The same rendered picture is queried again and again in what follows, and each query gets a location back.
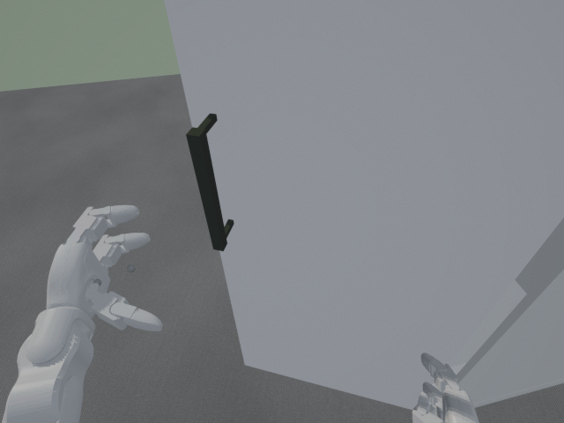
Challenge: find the fridge door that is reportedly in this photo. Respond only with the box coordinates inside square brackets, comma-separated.
[164, 0, 564, 410]

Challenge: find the handle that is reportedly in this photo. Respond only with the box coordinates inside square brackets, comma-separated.
[186, 114, 234, 251]

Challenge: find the robot right hand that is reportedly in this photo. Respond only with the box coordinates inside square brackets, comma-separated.
[412, 352, 479, 423]

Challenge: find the robot left forearm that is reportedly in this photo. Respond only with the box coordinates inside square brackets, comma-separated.
[2, 307, 95, 423]

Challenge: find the robot left hand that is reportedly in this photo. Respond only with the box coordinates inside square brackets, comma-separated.
[46, 205, 163, 331]

